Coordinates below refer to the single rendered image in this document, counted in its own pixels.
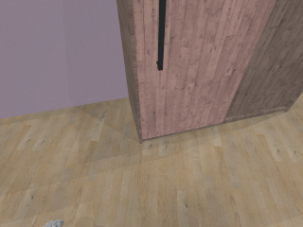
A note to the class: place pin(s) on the wardrobe door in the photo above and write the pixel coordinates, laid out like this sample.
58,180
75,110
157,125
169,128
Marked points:
207,47
275,69

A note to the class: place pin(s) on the handle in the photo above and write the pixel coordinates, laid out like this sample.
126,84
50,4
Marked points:
161,33

